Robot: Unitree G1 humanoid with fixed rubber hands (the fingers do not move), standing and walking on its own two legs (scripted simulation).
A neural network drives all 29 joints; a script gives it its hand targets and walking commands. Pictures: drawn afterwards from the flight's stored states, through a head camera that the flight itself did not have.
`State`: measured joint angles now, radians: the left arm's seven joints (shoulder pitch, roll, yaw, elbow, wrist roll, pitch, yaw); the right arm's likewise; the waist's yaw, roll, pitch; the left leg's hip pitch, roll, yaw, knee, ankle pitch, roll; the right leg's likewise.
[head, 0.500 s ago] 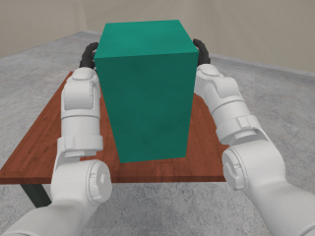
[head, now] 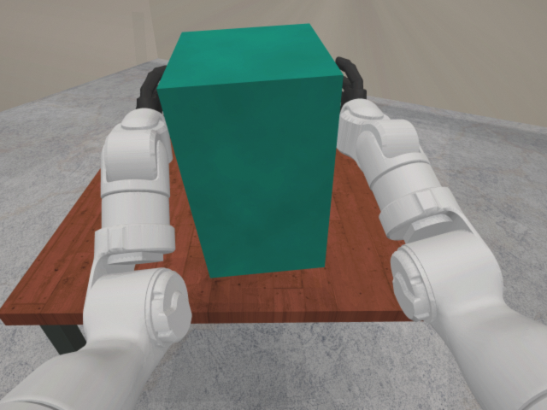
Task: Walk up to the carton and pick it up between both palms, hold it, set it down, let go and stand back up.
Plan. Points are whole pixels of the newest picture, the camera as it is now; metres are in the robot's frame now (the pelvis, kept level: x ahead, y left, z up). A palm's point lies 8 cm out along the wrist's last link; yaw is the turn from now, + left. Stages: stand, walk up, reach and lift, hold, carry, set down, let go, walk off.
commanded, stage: reach and lift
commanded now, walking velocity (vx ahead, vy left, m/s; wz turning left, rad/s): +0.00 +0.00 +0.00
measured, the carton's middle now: (257, 156) +0.37 +0.00 +0.24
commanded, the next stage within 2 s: hold in 0.14 s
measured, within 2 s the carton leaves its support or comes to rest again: neither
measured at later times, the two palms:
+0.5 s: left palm (155, 114) +0.37 +0.13 +0.31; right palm (358, 104) +0.37 -0.13 +0.32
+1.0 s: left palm (149, 107) +0.36 +0.14 +0.32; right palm (360, 93) +0.36 -0.13 +0.33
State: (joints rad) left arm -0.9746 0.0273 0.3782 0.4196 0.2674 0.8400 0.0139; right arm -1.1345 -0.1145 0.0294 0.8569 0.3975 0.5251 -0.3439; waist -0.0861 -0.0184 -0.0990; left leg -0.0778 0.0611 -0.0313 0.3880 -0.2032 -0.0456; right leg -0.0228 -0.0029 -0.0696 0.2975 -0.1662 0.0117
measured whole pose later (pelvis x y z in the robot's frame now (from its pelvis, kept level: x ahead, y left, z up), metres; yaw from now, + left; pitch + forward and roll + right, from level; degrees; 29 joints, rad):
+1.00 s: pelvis -0.01 +0.00 +0.00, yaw +0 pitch -5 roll -1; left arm -1.06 0.04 0.42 0.50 0.27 0.88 0.01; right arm -1.25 -0.14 0.02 0.97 0.42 0.59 -0.35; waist -0.07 0.00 -0.15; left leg -0.11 0.07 -0.04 0.39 -0.19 -0.05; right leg -0.06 0.00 -0.07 0.31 -0.16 0.00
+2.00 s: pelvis +0.00 +0.00 +0.00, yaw +0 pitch -5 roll -2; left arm -1.03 0.02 0.41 0.46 0.27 0.89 0.04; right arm -1.23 -0.15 0.04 0.94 0.45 0.60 -0.35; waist -0.07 0.01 -0.15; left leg -0.10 0.06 -0.03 0.41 -0.21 -0.05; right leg -0.04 0.00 -0.07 0.30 -0.17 0.01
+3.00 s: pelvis +0.00 +0.00 +0.00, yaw +0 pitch -5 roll -2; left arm -1.04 0.03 0.38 0.47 0.25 0.89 0.04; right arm -1.23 -0.16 0.06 0.92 0.46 0.63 -0.35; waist -0.08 0.01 -0.15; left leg -0.12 0.06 -0.04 0.42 -0.22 -0.04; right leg -0.05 0.00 -0.07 0.30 -0.17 0.01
